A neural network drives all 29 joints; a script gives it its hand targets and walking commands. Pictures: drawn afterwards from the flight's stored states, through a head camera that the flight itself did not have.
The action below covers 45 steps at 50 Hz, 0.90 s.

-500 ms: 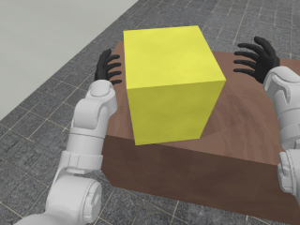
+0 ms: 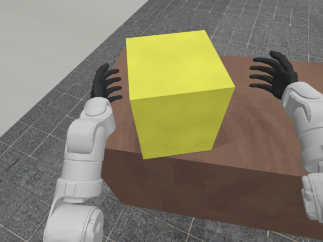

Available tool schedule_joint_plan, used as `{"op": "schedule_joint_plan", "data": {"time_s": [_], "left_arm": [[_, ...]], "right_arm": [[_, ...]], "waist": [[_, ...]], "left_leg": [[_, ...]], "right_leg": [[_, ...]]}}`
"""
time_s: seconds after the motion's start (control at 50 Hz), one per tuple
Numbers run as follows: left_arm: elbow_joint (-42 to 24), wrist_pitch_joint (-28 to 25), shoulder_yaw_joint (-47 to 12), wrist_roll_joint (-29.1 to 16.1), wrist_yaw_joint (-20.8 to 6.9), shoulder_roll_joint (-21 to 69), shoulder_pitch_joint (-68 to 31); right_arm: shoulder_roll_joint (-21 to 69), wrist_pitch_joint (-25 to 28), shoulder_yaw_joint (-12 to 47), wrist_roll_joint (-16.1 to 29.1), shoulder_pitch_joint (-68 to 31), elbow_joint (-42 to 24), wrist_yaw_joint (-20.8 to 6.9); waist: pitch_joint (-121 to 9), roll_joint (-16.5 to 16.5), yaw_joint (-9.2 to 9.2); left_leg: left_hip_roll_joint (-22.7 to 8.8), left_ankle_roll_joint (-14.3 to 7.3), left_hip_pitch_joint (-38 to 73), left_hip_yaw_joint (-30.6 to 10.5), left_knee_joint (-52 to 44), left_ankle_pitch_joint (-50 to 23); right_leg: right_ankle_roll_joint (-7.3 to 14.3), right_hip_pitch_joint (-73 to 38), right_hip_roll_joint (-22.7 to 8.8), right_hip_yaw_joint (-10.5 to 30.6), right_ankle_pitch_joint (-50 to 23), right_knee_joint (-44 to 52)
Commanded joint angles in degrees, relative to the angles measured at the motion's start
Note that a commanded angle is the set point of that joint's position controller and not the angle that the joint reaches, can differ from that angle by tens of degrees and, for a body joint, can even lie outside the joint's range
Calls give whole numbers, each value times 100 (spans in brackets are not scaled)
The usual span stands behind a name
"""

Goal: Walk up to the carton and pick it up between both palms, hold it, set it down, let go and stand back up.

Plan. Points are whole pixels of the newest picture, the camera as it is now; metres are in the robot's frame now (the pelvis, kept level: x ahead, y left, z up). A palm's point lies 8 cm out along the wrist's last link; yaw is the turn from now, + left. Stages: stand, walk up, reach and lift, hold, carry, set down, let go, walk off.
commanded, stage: set down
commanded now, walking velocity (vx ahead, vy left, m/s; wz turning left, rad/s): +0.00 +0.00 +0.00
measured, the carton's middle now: (172, 98) +0.46 +0.03 +0.08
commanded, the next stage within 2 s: none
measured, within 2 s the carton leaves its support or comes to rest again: neither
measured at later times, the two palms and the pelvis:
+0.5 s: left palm (106, 132) +0.31 +0.16 +0.12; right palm (296, 132) +0.37 -0.25 +0.10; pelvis -0.01 +0.00 +0.00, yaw -1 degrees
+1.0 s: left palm (106, 159) +0.27 +0.15 +0.08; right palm (300, 173) +0.30 -0.26 +0.05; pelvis -0.01 +0.00 +0.00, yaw -2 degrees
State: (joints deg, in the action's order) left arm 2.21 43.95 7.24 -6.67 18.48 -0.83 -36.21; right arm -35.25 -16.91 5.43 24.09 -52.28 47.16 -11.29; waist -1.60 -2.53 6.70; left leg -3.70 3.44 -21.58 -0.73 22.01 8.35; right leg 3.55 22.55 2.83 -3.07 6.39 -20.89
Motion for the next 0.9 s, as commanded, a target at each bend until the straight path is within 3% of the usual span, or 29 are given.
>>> {"op": "schedule_joint_plan", "data": {"time_s": [0.0,0.12,0.26,0.46,0.64,0.76,0.88], "left_arm": [[-1603,-283,22,89,-79,-455,-1978],[-2314,-381,-108,174,-154,-312,-1191],[-2672,-528,-277,213,-72,-142,-556],[-2223,-839,-398,454,34,184,33],[-2115,-1226,-616,594,97,394,438],[-2177,-1404,-792,566,173,494,803],[-2200,-1615,-945,602,189,601,1386]], "right_arm": [[-1526,387,-576,59,-2293,-1366,48],[-1528,622,-772,82,-1514,-1985,92],[-1490,827,-884,139,-797,-2526,59],[-1261,1071,-787,140,99,-2428,-13],[-1046,1334,-905,6,759,-2420,-81],[-1007,1446,-1016,-54,1250,-2486,-146],[-1001,1622,-1037,-56,1906,-2518,-207]], "waist": [[-4091,1142,-227],[-4065,1035,-393],[-3826,1025,-362],[-2837,1142,-197],[-2025,1139,-219],[-1842,1121,-284],[-1679,1148,-330]], "left_leg": [[423,-149,409,8,-81,-1437],[410,-135,720,-56,-53,-1716],[364,-173,883,-65,-55,-1487],[318,-291,567,-1,-283,-379],[281,-343,421,44,-280,194],[255,-354,505,33,-221,332],[241,-355,717,5,-210,268]], "right_leg": [[-356,-3135,-37,618,-2764,-321],[-351,-3125,-34,593,-3120,-356],[-267,-2851,-65,666,-2506,-262],[-164,-2672,-246,993,-825,-42],[-69,-2323,-379,1232,609,184],[-33,-2155,-416,1286,904,228],[6,-2036,-382,1220,732,213]]}}
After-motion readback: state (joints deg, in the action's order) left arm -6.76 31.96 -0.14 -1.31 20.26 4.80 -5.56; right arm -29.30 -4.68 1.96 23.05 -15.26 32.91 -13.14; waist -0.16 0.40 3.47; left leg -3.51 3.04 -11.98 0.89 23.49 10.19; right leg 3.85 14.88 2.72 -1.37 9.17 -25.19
